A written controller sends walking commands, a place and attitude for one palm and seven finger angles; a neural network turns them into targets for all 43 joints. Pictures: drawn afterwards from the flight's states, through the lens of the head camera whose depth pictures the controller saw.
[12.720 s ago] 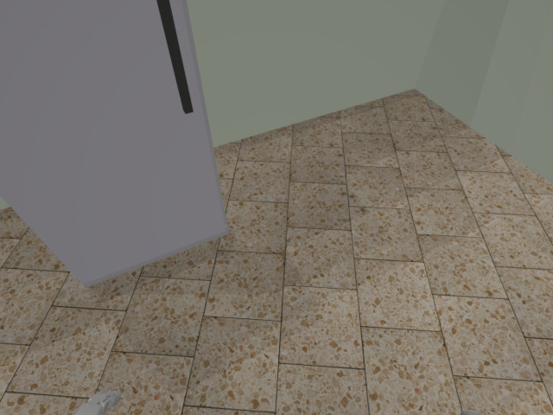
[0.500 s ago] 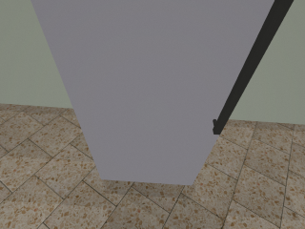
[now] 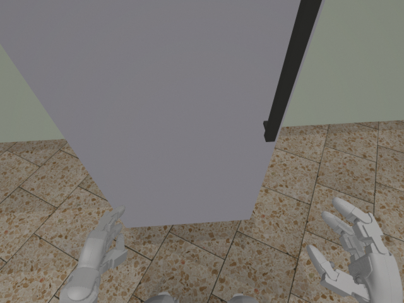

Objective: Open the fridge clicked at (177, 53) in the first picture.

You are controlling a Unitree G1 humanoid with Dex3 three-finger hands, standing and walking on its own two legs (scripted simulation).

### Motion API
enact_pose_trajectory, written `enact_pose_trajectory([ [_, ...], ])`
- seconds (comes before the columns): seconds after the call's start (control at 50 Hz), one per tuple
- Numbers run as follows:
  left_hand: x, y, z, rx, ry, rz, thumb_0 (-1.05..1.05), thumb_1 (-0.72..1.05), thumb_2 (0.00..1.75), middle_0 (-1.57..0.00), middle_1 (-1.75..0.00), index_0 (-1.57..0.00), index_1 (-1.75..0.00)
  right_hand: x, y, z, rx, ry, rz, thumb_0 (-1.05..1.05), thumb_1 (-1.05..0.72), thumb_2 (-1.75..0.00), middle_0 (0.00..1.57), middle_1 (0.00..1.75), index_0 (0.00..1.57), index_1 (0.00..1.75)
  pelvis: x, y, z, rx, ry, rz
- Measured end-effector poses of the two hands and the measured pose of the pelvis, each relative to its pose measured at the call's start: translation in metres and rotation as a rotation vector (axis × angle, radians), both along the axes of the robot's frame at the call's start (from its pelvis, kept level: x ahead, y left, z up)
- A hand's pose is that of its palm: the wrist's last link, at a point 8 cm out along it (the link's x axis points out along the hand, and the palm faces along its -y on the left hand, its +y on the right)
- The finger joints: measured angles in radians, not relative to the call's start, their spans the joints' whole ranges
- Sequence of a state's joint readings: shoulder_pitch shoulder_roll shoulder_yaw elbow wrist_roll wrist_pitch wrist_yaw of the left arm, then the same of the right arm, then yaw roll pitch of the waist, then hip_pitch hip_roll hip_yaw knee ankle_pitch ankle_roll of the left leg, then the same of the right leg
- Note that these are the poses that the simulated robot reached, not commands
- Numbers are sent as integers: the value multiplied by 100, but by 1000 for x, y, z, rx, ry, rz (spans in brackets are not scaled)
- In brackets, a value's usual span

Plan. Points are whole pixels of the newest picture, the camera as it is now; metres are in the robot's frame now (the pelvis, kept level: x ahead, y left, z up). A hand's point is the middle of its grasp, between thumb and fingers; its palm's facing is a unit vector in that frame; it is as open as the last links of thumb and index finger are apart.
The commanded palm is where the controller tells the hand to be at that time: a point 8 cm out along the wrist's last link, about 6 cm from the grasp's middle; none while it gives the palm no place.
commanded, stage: raise the hand to about handle height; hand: right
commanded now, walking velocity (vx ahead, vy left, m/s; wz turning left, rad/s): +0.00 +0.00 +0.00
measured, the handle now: (294, 37) +0.51 -0.17 +0.26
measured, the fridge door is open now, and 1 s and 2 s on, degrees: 0 0 0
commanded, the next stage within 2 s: move the hooked fingers beside the handle in 1.50 s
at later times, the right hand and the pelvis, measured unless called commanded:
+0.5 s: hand (351, 204) +0.25 -0.23 +0.12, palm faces -0.01 +1.00 -0.09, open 12.7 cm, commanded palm +0.22 -0.29 +0.14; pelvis +0.02 -0.02 +0.03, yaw +1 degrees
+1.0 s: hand out of the picture +0.30 -0.29 +0.21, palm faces +0.08 +0.99 -0.09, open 14.0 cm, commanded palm +0.27 -0.33 +0.21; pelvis +0.02 -0.01 +0.05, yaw +1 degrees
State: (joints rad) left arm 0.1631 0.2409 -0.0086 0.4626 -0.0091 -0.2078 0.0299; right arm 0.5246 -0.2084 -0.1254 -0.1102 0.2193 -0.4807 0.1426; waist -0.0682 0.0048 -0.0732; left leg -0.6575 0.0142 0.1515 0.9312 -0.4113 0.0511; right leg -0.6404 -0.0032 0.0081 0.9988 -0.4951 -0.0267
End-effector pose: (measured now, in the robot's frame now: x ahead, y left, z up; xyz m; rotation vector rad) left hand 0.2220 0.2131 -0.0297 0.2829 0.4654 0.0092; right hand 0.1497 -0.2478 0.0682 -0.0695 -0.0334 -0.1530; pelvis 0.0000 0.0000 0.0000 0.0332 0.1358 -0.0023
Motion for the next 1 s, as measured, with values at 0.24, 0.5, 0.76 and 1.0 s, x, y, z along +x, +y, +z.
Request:
enact_pose_trajectory([
  [0.24, -78, -15, -27, -114, 200, 200, 1, 90, 90, -20, -30, -21, -30, 81, 0, 24, 46, 153, 226, 0, -12, -57, 26, 81, 25, 81, 10, -15, 21, -10, -25, 46],
  [0.5, -59, 18, 1, 29, 122, 176, 1, 90, 90, -20, -30, -21, -30, 82, -40, 57, -17, 41, 162, 0, 18, -44, 28, 100, 27, 100, 16, -22, 32, 1, -71, 21],
  [0.76, -18, -13, 28, -40, 3, 89, 1, 90, 90, -20, -30, -21, -30, 111, -81, 114, -6, -31, 100, -1, 44, -32, 30, 117, 29, 117, 23, -20, 46, -4, -134, 20],
  [1.0, -30, -10, 20, -36, 86, 91, 1, 90, 90, -20, -30, -21, -30, 123, -97, 147, -26, -58, 83, -2, 49, -30, 31, 120, 30, 120, 24, -14, 53, -9, -157, 19],
])
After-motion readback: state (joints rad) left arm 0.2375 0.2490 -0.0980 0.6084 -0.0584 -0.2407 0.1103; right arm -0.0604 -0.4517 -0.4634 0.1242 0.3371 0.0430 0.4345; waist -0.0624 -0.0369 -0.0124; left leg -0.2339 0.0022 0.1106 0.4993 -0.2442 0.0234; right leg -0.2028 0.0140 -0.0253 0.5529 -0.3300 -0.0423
